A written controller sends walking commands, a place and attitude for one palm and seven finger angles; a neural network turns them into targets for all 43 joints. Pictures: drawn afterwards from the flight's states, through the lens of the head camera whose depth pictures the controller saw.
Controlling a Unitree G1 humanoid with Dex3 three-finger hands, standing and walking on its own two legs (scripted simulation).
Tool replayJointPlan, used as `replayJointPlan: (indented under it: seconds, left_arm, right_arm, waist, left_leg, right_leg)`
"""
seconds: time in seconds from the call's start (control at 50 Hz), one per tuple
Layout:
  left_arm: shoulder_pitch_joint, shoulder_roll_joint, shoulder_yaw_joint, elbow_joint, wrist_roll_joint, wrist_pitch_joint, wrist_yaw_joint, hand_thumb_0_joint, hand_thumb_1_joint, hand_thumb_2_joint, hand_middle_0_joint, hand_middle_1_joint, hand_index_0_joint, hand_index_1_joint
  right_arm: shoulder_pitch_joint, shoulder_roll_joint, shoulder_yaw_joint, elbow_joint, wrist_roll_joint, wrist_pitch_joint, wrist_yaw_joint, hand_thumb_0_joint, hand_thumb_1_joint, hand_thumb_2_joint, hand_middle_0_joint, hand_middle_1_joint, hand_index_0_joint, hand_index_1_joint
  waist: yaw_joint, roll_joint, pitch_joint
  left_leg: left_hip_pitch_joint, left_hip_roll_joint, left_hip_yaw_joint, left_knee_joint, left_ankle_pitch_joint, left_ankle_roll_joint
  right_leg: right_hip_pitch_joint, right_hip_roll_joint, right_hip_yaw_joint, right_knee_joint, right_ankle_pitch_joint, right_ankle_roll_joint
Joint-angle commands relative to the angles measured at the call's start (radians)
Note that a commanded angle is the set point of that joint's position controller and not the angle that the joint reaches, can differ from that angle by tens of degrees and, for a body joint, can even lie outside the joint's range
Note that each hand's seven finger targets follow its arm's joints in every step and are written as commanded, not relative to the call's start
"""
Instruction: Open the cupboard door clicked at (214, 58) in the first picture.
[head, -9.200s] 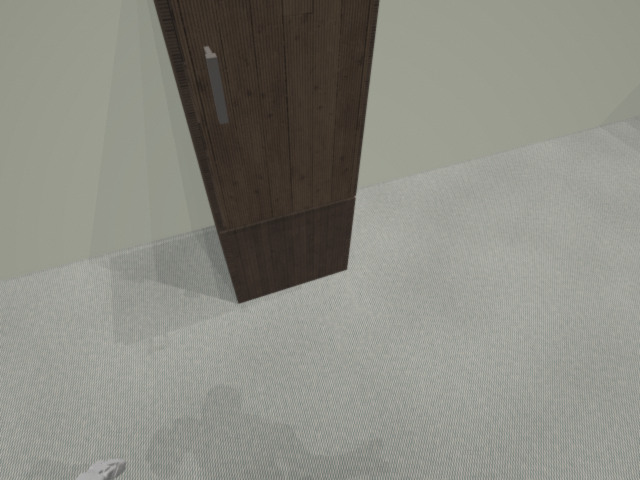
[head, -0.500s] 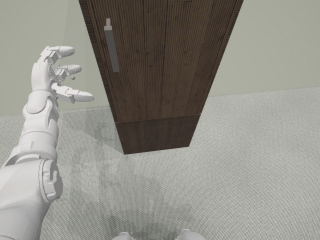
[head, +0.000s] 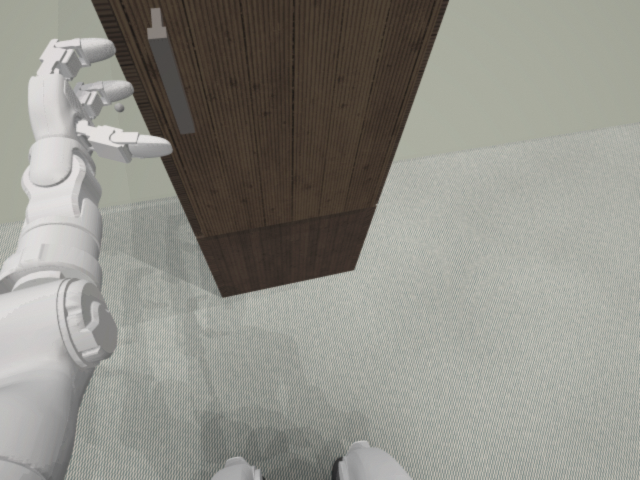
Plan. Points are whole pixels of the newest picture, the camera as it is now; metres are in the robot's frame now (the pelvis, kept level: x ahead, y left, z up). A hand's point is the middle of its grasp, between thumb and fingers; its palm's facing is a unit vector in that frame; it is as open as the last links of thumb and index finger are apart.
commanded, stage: move the hooked fingers beside the handle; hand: left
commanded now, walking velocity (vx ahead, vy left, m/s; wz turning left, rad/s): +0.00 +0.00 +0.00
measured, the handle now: (172, 75) +0.58 +0.12 +0.13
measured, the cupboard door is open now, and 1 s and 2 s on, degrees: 0 0 0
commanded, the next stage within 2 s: slide the fingers in behind the handle in 0.64 s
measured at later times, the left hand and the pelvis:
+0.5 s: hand (119, 127) +0.50 +0.17 +0.12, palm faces +0.13 -0.99 +0.01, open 14.0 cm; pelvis +0.00 -0.01 +0.00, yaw +2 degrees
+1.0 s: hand (139, 120) +0.51 +0.15 +0.12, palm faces +0.12 -0.99 +0.01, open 14.0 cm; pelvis -0.01 -0.01 +0.00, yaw +1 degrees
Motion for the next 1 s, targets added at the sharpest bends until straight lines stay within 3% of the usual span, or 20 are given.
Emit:
replayJointPlan:
  seconds: [0.0,0.06,0.1,0.14,0.18,0.22,0.32,0.36,0.44,0.46,0.48,0.52,0.58,0.64,0.68,0.78,0.84,0.9,0.96,0.98]
  left_arm:
    - [-0.373,0.228,0.023,-0.268,-0.029,-0.051,-0.005,0.0,-0.5,0.3,-0.3,-1.2,-0.3,-1.2]
    - [-0.357,0.183,-0.008,-0.291,-0.031,-0.046,-0.001,0.0,-0.5,0.3,-0.3,-1.2,-0.3,-1.2]
    - [-0.379,0.198,0.0,-0.338,-0.027,-0.059,0.006,0.0,-0.5,0.3,-0.3,-1.2,-0.3,-1.2]
    - [-0.399,0.139,-0.043,-0.331,-0.032,-0.064,0.01,0.0,-0.5,0.3,-0.3,-1.2,-0.3,-1.2]
    - [-0.422,0.162,-0.031,-0.326,-0.032,-0.073,0.016,0.0,-0.5,0.3,-0.3,-1.2,-0.3,-1.2]
    - [-0.428,0.146,-0.042,-0.336,-0.028,-0.082,0.015,0.0,-0.5,0.3,-0.3,-1.2,-0.3,-1.2]
    - [-0.417,0.105,-0.076,-0.272,-0.037,-0.068,0.011,0.0,-0.5,0.3,-0.3,-1.2,-0.3,-1.2]
    - [-0.405,0.127,-0.061,-0.22,-0.038,-0.054,0.014,0.0,-0.5,0.3,-0.3,-1.2,-0.3,-1.2]
    - [-0.442,0.137,-0.063,-0.239,-0.025,-0.076,0.022,0.0,-0.5,0.3,-0.3,-1.2,-0.3,-1.2]
    - [-0.438,0.151,-0.056,-0.212,-0.025,-0.074,0.024,0.0,-0.5,0.3,-0.3,-1.2,-0.3,-1.2]
    - [-0.459,0.159,-0.054,-0.21,-0.026,-0.079,0.025,0.0,-0.5,0.3,-0.3,-1.2,-0.3,-1.2]
    - [-0.497,0.153,-0.074,-0.22,-0.019,-0.082,0.022,0.0,-0.5,0.3,-0.3,-1.2,-0.3,-1.2]
    - [-0.503,0.213,-0.033,-0.2,-0.017,-0.088,0.023,0.0,-0.5,0.3,-0.3,-1.2,-0.3,-1.2]
    - [-0.522,0.174,-0.064,-0.197,-0.017,-0.089,0.02,0.0,-0.5,0.3,-0.3,-1.2,-0.3,-1.2]
    - [-0.501,0.221,-0.021,-0.202,-0.022,-0.093,0.019,0.0,-0.5,0.3,-0.3,-1.2,-0.3,-1.2]
    - [-0.454,0.168,-0.046,-0.21,-0.025,-0.084,0.013,0.0,-0.5,0.3,-0.3,-1.2,-0.3,-1.2]
    - [-0.446,0.155,-0.049,-0.203,-0.03,-0.075,0.02,0.0,-0.5,0.3,-0.3,-1.2,-0.3,-1.2]
    - [-0.492,0.126,-0.075,-0.24,-0.022,-0.085,0.041,0.0,-0.5,0.3,-0.3,-1.2,-0.3,-1.2]
    - [-0.478,0.116,-0.068,-0.229,-0.017,-0.089,0.068,0.0,-0.5,0.3,-0.3,-1.2,-0.3,-1.2]
    - [-0.48,0.143,-0.042,-0.222,-0.012,-0.091,0.076,0.0,-0.5,0.3,-0.3,-1.2,-0.3,-1.2]
  right_arm:
    - [0.157,-0.174,-0.07,-0.068,0.001,0.003,-0.006,0.0,-0.9,-0.9,0.2,0.3,0.2,0.3]
    - [0.142,-0.164,-0.071,-0.07,0.007,0.006,-0.006,0.0,-0.9,-0.9,0.2,0.3,0.2,0.3]
    - [0.136,-0.163,-0.074,-0.067,0.009,0.006,-0.008,0.0,-0.9,-0.9,0.2,0.3,0.2,0.3]
    - [0.126,-0.156,-0.074,-0.055,0.011,0.0,-0.007,0.0,-0.9,-0.9,0.2,0.3,0.2,0.3]
    - [0.123,-0.159,-0.071,-0.046,0.011,-0.003,-0.012,0.0,-0.9,-0.9,0.2,0.3,0.2,0.3]
    - [0.112,-0.154,-0.073,-0.043,0.012,-0.008,-0.011,0.0,-0.9,-0.9,0.2,0.3,0.2,0.3]
    - [0.089,-0.155,-0.068,-0.039,0.017,-0.012,-0.012,0.0,-0.9,-0.9,0.2,0.3,0.2,0.3]
    - [0.082,-0.159,-0.064,-0.044,0.019,-0.013,-0.017,0.0,-0.9,-0.9,0.2,0.3,0.2,0.3]
    - [0.07,-0.156,-0.062,-0.052,0.018,-0.02,-0.019,0.0,-0.9,-0.9,0.2,0.3,0.2,0.3]
    - [0.074,-0.16,-0.059,-0.05,0.018,-0.02,-0.021,0.0,-0.9,-0.9,0.2,0.3,0.2,0.3]
    - [0.078,-0.162,-0.057,-0.049,0.017,-0.021,-0.023,0.0,-0.9,-0.9,0.2,0.3,0.2,0.3]
    - [0.073,-0.162,-0.056,-0.049,0.018,-0.023,-0.024,0.0,-0.9,-0.9,0.2,0.3,0.2,0.3]
    - [0.087,-0.168,-0.054,-0.047,0.015,-0.027,-0.028,0.0,-0.9,-0.9,0.2,0.3,0.2,0.3]
    - [0.093,-0.165,-0.054,-0.043,0.012,-0.031,-0.024,0.0,-0.9,-0.9,0.2,0.3,0.2,0.3]
    - [0.11,-0.174,-0.056,-0.044,0.01,-0.03,-0.025,0.0,-0.9,-0.9,0.2,0.3,0.2,0.3]
    - [0.117,-0.168,-0.059,-0.052,0.009,-0.024,-0.019,0.0,-0.9,-0.9,0.2,0.3,0.2,0.3]
    - [0.123,-0.17,-0.065,-0.046,0.01,-0.02,-0.016,0.0,-0.9,-0.9,0.2,0.3,0.2,0.3]
    - [0.122,-0.165,-0.066,-0.04,0.006,-0.021,-0.012,0.0,-0.9,-0.9,0.2,0.3,0.2,0.3]
    - [0.126,-0.166,-0.069,-0.034,0.002,-0.023,-0.006,0.0,-0.9,-0.9,0.2,0.3,0.2,0.3]
    - [0.133,-0.168,-0.069,-0.032,-0.001,-0.024,-0.007,0.0,-0.9,-0.9,0.2,0.3,0.2,0.3]
  waist:
    - [0.049,0.086,-0.514]
    - [0.044,0.053,-0.462]
    - [0.047,0.09,-0.478]
    - [0.029,0.078,-0.45]
    - [0.025,0.074,-0.434]
    - [0.03,0.098,-0.477]
    - [0.02,0.055,-0.422]
    - [0.016,0.005,-0.377]
    - [0.019,0.054,-0.398]
    - [0.013,0.01,-0.383]
    - [0.009,0.023,-0.379]
    - [-0.002,0.054,-0.398]
    - [0.006,0.048,-0.423]
    - [-0.005,0.071,-0.437]
    - [0.008,0.046,-0.47]
    - [0.017,0.071,-0.459]
    - [0.013,0.042,-0.434]
    - [0.004,0.095,-0.428]
    - [0.005,0.058,-0.433]
    - [0.009,0.048,-0.43]
  left_leg:
    - [0.381,-0.03,-0.06,-0.056,0.565,0.014]
    - [0.364,-0.032,-0.055,-0.063,0.533,0.017]
    - [0.396,-0.032,-0.059,-0.059,0.548,0.015]
    - [0.402,-0.033,-0.06,-0.061,0.521,0.014]
    - [0.39,-0.036,-0.059,-0.062,0.491,0.018]
    - [0.42,-0.038,-0.066,-0.058,0.508,0.013]
    - [0.378,-0.043,-0.063,-0.065,0.449,0.016]
    - [0.314,-0.048,-0.055,-0.077,0.382,0.021]
    - [0.328,-0.052,-0.057,-0.07,0.358,0.02]
    - [0.303,-0.051,-0.059,-0.071,0.338,0.023]
    - [0.294,-0.053,-0.059,-0.072,0.331,0.024]
    - [0.305,-0.053,-0.059,-0.069,0.321,0.023]
    - [0.286,-0.055,-0.064,-0.065,0.306,0.024]
    - [0.305,-0.052,-0.067,-0.063,0.314,0.022]
    - [0.305,-0.052,-0.071,-0.062,0.33,0.024]
    - [0.309,-0.053,-0.059,-0.068,0.346,0.023]
    - [0.301,-0.048,-0.061,-0.073,0.334,0.022]
    - [0.329,-0.046,-0.065,-0.075,0.334,0.018]
    - [0.324,-0.047,-0.064,-0.073,0.34,0.018]
    - [0.319,-0.047,-0.066,-0.068,0.348,0.02]
  right_leg:
    - [0.237,0.04,-0.012,-0.054,0.494,-0.008]
    - [0.237,0.041,-0.014,-0.064,0.484,-0.007]
    - [0.228,0.04,-0.012,-0.061,0.482,-0.009]
    - [0.208,0.041,-0.015,-0.069,0.463,-0.008]
    - [0.211,0.039,-0.011,-0.069,0.453,-0.01]
    - [0.211,0.036,-0.011,-0.063,0.455,-0.011]
    - [0.206,0.033,-0.01,-0.071,0.432,-0.008]
    - [0.223,0.029,-0.004,-0.082,0.409,-0.005]
    - [0.205,0.026,0.001,-0.077,0.383,-0.008]
    - [0.209,0.026,0.001,-0.08,0.369,-0.006]
    - [0.213,0.025,0.005,-0.079,0.367,-0.006]
    - [0.197,0.024,0.007,-0.078,0.356,-0.005]
    - [0.214,0.024,0.012,-0.076,0.343,-0.006]
    - [0.192,0.025,0.007,-0.075,0.337,-0.003]
    - [0.218,0.028,0.006,-0.069,0.35,-0.007]
    - [0.218,0.031,0.003,-0.077,0.364,-0.009]
    - [0.206,0.034,-0.002,-0.085,0.346,-0.007]
    - [0.172,0.033,-0.006,-0.082,0.325,-0.008]
    - [0.178,0.034,-0.007,-0.082,0.331,-0.007]
    - [0.18,0.033,-0.008,-0.076,0.339,-0.009]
